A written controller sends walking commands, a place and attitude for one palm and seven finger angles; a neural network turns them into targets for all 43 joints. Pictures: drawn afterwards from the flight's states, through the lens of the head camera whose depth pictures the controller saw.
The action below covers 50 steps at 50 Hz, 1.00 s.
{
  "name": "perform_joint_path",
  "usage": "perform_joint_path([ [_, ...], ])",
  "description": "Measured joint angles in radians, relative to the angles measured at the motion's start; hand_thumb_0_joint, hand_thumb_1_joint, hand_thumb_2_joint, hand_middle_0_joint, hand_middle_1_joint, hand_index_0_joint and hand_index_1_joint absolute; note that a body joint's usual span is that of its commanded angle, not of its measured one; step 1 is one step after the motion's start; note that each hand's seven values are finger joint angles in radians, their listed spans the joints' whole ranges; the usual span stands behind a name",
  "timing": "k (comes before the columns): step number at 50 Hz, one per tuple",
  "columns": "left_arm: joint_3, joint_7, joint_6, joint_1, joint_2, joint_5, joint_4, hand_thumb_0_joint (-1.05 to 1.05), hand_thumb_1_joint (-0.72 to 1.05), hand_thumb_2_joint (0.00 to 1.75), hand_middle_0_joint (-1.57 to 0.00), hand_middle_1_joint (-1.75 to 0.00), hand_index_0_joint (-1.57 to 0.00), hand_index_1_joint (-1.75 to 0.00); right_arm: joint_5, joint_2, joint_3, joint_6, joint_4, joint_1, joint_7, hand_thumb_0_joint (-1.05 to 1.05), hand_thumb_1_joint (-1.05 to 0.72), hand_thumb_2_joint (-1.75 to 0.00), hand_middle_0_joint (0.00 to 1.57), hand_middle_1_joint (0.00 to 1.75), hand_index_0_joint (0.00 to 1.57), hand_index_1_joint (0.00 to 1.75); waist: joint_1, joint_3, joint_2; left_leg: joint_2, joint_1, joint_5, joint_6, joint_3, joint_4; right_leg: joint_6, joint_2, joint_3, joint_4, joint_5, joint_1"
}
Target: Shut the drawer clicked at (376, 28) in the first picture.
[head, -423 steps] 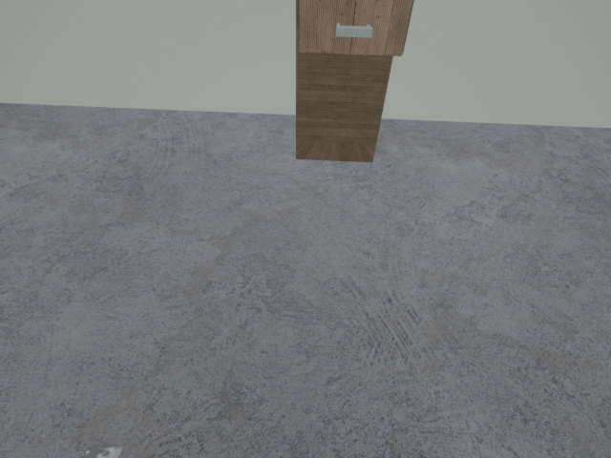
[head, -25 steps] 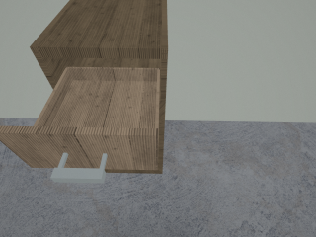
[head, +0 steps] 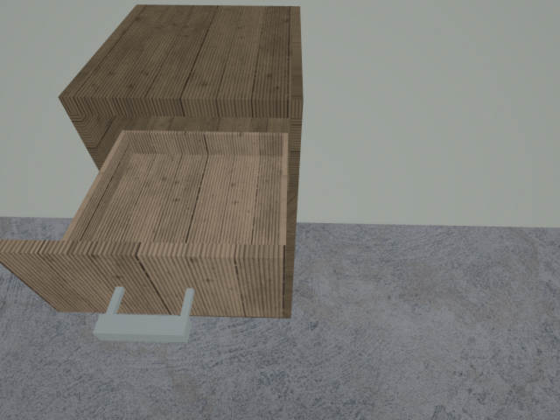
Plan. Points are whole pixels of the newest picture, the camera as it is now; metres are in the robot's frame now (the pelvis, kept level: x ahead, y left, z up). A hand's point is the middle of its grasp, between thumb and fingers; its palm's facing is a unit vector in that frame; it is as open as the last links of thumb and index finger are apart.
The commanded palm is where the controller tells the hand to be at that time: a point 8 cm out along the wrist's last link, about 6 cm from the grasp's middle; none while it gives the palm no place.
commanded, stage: come to a stop and stand still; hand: left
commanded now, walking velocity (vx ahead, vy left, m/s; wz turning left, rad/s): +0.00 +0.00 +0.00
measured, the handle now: (148, 311) +0.25 +0.20 +0.02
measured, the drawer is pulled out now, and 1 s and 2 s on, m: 0.29 0.29 0.29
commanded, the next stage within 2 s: look again from close up in 0.32 s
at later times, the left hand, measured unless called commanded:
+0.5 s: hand out of the picture +0.00 +0.16 -0.17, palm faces +0.02 -0.98 -0.19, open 7.3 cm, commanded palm none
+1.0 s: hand out of the picture -0.02 +0.13 -0.17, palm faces +0.02 -0.98 -0.18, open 7.3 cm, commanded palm +0.09 +0.18 -0.07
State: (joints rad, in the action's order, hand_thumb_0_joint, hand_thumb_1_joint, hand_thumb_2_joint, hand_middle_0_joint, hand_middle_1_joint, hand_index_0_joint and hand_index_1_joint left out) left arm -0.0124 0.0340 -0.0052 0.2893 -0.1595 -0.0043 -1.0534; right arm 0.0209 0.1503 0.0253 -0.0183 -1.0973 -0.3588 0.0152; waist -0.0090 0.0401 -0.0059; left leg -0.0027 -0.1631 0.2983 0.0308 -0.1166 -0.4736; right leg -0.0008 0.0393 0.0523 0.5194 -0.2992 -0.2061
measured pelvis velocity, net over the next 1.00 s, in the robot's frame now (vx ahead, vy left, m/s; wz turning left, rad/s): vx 0.00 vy -0.02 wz -0.01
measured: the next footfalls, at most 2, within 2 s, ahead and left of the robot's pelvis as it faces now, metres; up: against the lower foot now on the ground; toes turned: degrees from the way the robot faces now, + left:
none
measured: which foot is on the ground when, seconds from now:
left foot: down 0.00-1.00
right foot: down 0.00-1.00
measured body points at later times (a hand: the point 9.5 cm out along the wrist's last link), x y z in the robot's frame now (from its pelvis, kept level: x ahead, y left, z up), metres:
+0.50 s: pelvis +0.01 -0.01 +0.01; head +0.02 -0.01 +0.46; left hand +0.00 +0.21 -0.15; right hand +0.01 -0.23 -0.16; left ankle -0.03 +0.09 -0.74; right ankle -0.01 -0.12 -0.74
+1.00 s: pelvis +0.00 -0.02 +0.01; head +0.01 -0.03 +0.46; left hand -0.02 +0.19 -0.15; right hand -0.02 -0.22 -0.16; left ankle -0.03 +0.09 -0.74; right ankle -0.01 -0.12 -0.74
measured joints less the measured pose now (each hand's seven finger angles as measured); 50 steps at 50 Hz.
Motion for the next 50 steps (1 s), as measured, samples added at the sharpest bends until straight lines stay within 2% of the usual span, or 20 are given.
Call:
perform_joint_path([
  [9,-0.005,0.009,0.0,0.003,0.019,0.0,-0.054,0.0,0.92,0.9,-0.2,-0.3,-0.2,-0.3,-0.004,-0.014,-0.004,-0.005,-0.025,0.065,0.013,0.01,-0.91,-0.9,0.2,0.3,0.19,0.3,0.004,0.001,0.002,0.005,0.047,0.003,-0.005,-0.005,0.033,0.0,-0.008,-0.004,-0.034,0.0,0.045],
  [18,-0.006,0.01,-0.005,0.008,0.022,-0.002,-0.065,0.01,0.92,0.9,-0.2,-0.3,-0.2,-0.3,-0.005,0.003,-0.009,-0.006,-0.034,0.089,0.015,0.01,-0.92,-0.9,0.2,0.3,0.19,0.3,0.011,-0.004,0.007,0.006,0.069,-0.013,-0.009,0.0,0.071,0.003,-0.012,0.001,-0.071,0.014,0.068],
  [43,-0.008,0.009,-0.009,0.032,0.038,-0.002,-0.065,0.0,0.91,0.9,-0.2,-0.3,-0.2,-0.3,-0.007,-0.026,-0.003,-0.003,-0.051,0.048,0.012,0.0,-0.91,-0.9,0.2,0.3,0.19,0.3,0.008,-0.008,0.001,0.022,0.073,-0.042,-0.027,0.004,0.1,0.023,-0.03,0.006,-0.097,0.037,0.07],
  [50,-0.011,0.015,-0.017,0.035,0.048,-0.007,-0.067,0.0,0.91,0.9,-0.2,-0.3,-0.2,-0.3,-0.009,-0.028,-0.005,0.0,-0.047,0.045,0.007,0.0,-0.91,-0.9,0.2,0.3,0.19,0.3,0.006,-0.007,-0.005,0.036,0.04,-0.041,-0.034,0.008,0.071,0.029,-0.041,0.01,-0.095,0.045,0.051],
])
